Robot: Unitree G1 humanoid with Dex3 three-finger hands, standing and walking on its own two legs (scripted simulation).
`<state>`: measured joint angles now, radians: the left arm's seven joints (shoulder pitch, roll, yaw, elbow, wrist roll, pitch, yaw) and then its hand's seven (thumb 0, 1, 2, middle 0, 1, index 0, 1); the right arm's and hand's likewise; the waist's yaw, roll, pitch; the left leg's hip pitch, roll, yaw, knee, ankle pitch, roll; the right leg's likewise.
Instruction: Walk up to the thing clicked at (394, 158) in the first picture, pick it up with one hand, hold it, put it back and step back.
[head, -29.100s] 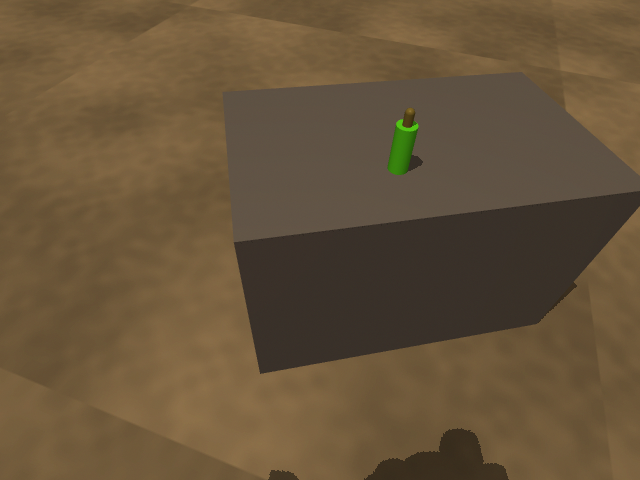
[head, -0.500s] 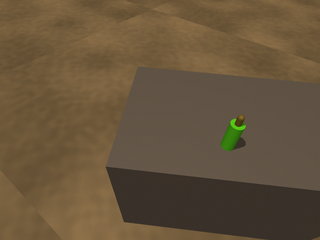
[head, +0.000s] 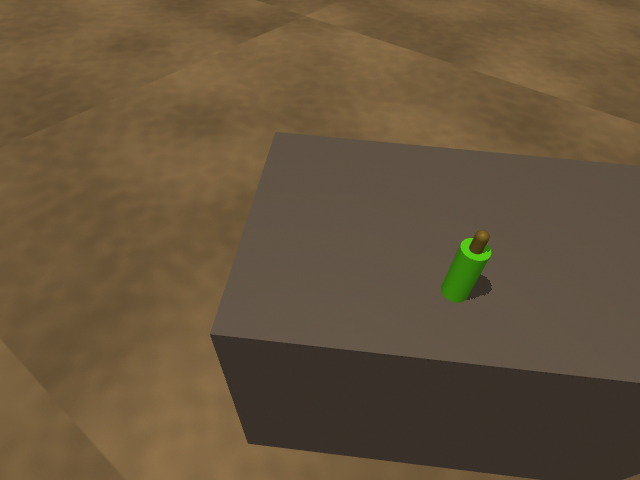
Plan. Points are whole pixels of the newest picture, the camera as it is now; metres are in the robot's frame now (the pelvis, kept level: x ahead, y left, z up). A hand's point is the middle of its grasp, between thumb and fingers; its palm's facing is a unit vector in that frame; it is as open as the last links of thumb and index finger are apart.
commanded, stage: stand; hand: right
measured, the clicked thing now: (468, 264) +0.49 -0.24 -0.05
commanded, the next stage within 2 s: none
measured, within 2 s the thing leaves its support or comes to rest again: neither
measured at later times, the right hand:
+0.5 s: hand out of the picture +0.07 -0.25 -0.16, palm faces -0.05 +0.94 -0.35, open 7.5 cm
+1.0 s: hand out of the picture +0.08 -0.25 -0.16, palm faces -0.05 +0.94 -0.35, open 7.4 cm
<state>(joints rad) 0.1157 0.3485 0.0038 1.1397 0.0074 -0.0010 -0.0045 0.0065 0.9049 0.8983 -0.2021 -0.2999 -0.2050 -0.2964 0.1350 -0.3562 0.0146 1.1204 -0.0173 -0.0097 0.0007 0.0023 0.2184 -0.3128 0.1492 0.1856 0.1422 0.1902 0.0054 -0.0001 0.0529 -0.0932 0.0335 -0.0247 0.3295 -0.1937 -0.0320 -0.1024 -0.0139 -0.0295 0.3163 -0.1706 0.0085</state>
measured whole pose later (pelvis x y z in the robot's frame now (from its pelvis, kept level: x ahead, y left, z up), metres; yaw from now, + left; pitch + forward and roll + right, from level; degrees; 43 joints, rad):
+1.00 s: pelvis +0.01 +0.01 +0.00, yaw +0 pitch -2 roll +0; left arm 0.12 0.35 0.01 1.13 0.01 0.00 0.00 0.01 0.91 0.90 -0.20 -0.30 -0.20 -0.30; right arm 0.12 -0.35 0.01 1.12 -0.02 -0.01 0.00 0.01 -0.91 -0.90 0.21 0.30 0.20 0.30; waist 0.01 0.00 0.05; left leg -0.09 0.02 -0.02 0.33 -0.20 -0.02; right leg -0.10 -0.02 -0.03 0.31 -0.18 0.02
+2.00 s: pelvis +0.01 +0.01 +0.00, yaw +0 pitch -2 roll +0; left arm 0.12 0.35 0.01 1.12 0.01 0.00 0.00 0.01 0.91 0.90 -0.20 -0.30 -0.21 -0.30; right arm 0.13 -0.35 0.01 1.12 -0.01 -0.01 0.00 0.01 -0.91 -0.90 0.21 0.30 0.20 0.30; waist 0.01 0.00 0.06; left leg -0.09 0.02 -0.02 0.32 -0.20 -0.02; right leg -0.09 -0.02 -0.03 0.31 -0.18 0.02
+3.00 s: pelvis -0.09 +0.06 -0.02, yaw -3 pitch -1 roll -1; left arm 0.12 0.40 0.07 0.87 0.01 0.07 0.01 0.01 0.91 0.90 -0.20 -0.30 -0.20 -0.30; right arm 0.14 -0.35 -0.04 0.84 -0.03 0.02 -0.02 0.01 -0.90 -0.90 0.21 0.30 0.20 0.30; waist -0.01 -0.03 0.22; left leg -0.31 0.02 0.04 0.61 -0.28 0.04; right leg -0.35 0.08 0.11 0.93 -0.49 0.02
